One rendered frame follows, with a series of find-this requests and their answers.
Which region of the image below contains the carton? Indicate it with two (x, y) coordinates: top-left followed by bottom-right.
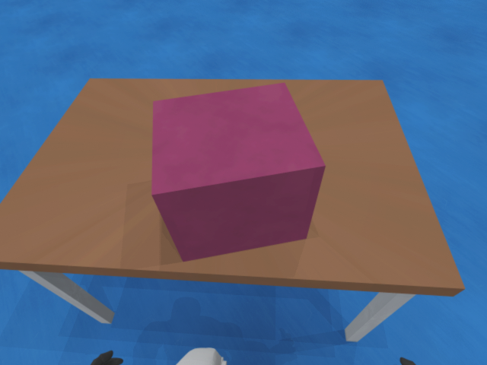
(151, 83), (326, 262)

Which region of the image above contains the left robot thigh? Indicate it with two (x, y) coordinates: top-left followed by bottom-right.
(176, 348), (227, 365)

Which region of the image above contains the table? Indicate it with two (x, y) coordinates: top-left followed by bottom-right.
(0, 78), (466, 342)

